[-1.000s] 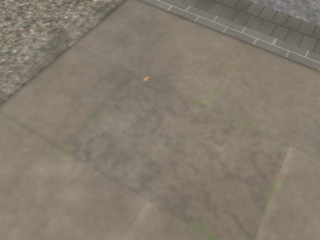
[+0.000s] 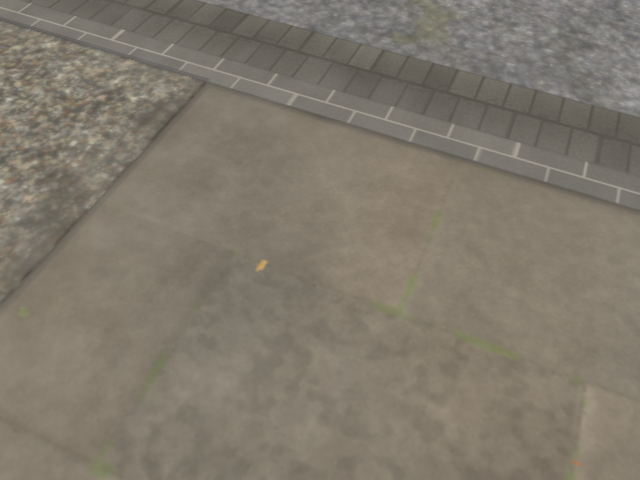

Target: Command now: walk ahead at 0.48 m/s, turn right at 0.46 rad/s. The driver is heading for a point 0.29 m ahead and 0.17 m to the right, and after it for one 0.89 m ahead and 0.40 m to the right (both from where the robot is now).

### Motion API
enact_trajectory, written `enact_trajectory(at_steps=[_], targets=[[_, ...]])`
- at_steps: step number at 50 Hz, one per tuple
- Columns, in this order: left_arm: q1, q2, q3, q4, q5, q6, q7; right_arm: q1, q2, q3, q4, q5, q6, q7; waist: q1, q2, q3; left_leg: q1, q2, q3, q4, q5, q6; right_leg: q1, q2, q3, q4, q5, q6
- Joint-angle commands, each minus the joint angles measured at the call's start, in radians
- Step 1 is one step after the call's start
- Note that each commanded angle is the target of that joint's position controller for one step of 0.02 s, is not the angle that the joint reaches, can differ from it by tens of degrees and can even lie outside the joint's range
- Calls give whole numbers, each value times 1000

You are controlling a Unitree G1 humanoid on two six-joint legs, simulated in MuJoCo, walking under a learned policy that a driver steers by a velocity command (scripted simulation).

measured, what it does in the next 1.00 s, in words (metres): walks ahead, turning right: right foot, then left foot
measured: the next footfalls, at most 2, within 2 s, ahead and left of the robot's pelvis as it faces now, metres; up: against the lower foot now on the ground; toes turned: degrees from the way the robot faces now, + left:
right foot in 0.36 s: +0.32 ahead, -0.12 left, +0.00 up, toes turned -18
left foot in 0.90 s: +0.68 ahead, -0.08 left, +0.00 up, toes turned -33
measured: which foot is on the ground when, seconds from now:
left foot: down 0.00-0.38, up 0.40-0.88, down 0.90-1.00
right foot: up 0.00-0.34, down 0.36-0.90, up 0.92-1.00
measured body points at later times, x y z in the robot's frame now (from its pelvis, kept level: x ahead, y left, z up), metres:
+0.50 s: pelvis +0.25 -0.06 -0.01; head +0.29 -0.08 +0.44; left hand +0.43 +0.17 -0.14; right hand +0.24 -0.33 -0.15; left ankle +0.21 +0.11 -0.64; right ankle +0.28 -0.11 -0.74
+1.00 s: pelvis +0.54 -0.11 -0.01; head +0.57 -0.11 +0.44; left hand +0.72 +0.12 -0.14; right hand +0.54 -0.42 -0.10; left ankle +0.65 -0.06 -0.74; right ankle +0.36 -0.13 -0.66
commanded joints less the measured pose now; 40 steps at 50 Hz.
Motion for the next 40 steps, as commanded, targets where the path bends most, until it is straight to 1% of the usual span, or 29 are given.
enact_trajectory(at_steps=[1,3,5,7,8,10,12,13,14,15,16,17,18,19,20,21,22,23,24,25,26,27,29,30,33,37,39,40], targets=[[24,-6,4,-54,8,21,-17,85,-77,-13,-6,10,-29,-8,3,129,16,66,276,-189,-264,60,75,-152,-52,30,13,86,6],[-51,-3,3,-85,10,27,-24,117,-80,-13,7,6,-35,-11,-2,114,35,89,278,-138,-275,101,84,-222,-59,21,-29,153,17],[-129,-3,-2,-118,8,27,-33,140,-77,-10,18,3,-36,-12,-9,102,56,104,268,-85,-277,149,87,-253,-56,6,-125,219,25],[-206,-10,-11,-150,7,23,-42,148,-82,-9,23,4,-38,-12,-19,100,71,102,251,-23,-273,212,83,-217,-44,-28,-262,280,27],[-245,-11,-16,-166,7,23,-46,160,-92,-11,27,4,-39,-14,-28,103,76,110,254,-1,-273,242,81,-195,-38,-51,-321,296,23],[-309,-3,-20,-195,8,24,-53,193,-114,-16,38,3,-36,-19,-44,100,87,159,269,31,-267,304,78,-173,-28,-90,-401,284,8],[-343,6,-21,-217,11,22,-54,227,-126,-20,51,2,-26,-24,-52,97,87,238,282,60,-226,410,72,-160,-10,-120,-457,235,-15],[-344,11,-19,-222,12,21,-52,233,-133,-21,55,1,-20,-26,-47,100,78,272,283,80,-184,527,67,-135,11,-138,-480,198,-31],[-330,18,-15,-222,14,22,-49,235,-146,-24,57,1,-13,-29,-38,113,58,302,283,98,-123,688,61,-93,42,-160,-492,151,-49],[-294,29,-10,-216,16,23,-44,235,-165,-29,58,0,-6,-32,-21,132,30,325,284,113,-39,843,56,-39,78,-180,-497,93,-68],[-221,45,-1,-198,16,21,-38,233,-183,-35,57,-1,6,-32,10,143,-14,335,285,122,89,946,55,42,117,-189,-512,41,-91],[-113,69,12,-168,17,14,-31,231,-197,-39,51,1,17,-30,52,138,-79,301,283,126,267,921,49,177,152,-182,-562,27,-116],[43,121,37,-120,28,7,-17,216,-195,-38,32,3,23,-24,125,83,-165,146,263,134,526,720,17,415,126,-96,-636,24,-155],[80,235,66,-123,35,6,-1,234,-86,-16,-30,16,19,-9,92,-113,-255,-249,148,123,883,-16,-35,713,-173,345,-670,-83,-263],[82,283,73,-148,5,18,1,150,-130,-28,-95,14,6,4,87,-107,-314,-470,-15,-85,1077,-358,-64,783,-305,778,-839,-36,-351],[56,256,65,-133,-4,27,9,26,-149,-32,-125,12,-4,9,90,6,-175,-574,53,-173,1056,-242,-52,707,-270,608,-867,38,-308],[8,211,54,-131,-13,23,15,34,-132,-23,-127,20,-17,10,48,31,-84,-542,90,-173,965,-150,-46,571,-241,484,-875,154,-270],[-44,171,43,-140,-14,15,17,61,-126,-24,-106,13,-16,7,-1,74,-41,-473,120,-179,875,-119,-47,465,-181,388,-884,266,-224],[-75,144,34,-145,-23,7,21,85,-124,-23,-102,-8,1,6,-37,67,-32,-408,131,-184,825,-115,-59,390,-135,321,-892,348,-205],[-85,128,26,-150,-25,-4,20,107,-117,-22,-96,-21,21,9,-55,54,-47,-358,135,-188,792,-113,-70,352,-108,283,-897,394,-198],[-70,130,24,-149,-28,-16,18,105,-113,-22,-102,-27,37,13,-60,49,-56,-346,129,-180,769,-114,-81,336,-92,268,-898,442,-202],[-52,143,26,-145,-30,-23,16,92,-106,-21,-110,-26,48,17,-63,45,-53,-351,127,-173,736,-99,-92,319,-77,252,-906,455,-202],[-11,166,31,-141,-27,-27,15,17,-104,-18,-140,-24,58,20,-44,26,-31,-394,124,-163,656,-32,-109,304,-60,250,-927,416,-192],[14,169,31,-138,-26,-27,14,-32,-108,-18,-158,-23,60,20,-27,15,-15,-425,123,-162,610,5,-115,311,-57,259,-936,395,-186],[78,169,31,-134,-25,-24,13,-154,-116,-14,-201,-18,60,23,19,-10,3,-485,106,-169,468,105,-120,369,-51,285,-933,366,-164],[140,180,32,-134,-18,-22,20,-275,-117,-3,-249,-11,50,31,63,-23,8,-491,66,-172,321,163,-109,450,-58,313,-886,422,-154],[152,191,34,-139,-12,-20,25,-313,-125,0,-273,-5,41,34,71,-32,11,-460,45,-173,259,153,-96,474,-70,336,-851,472,-145],[145,199,35,-145,-10,-20,29,-310,-133,0,-280,-2,36,34,63,-39,10,-421,37,-181,226,141,-86,476,-77,351,-834,489,-133]])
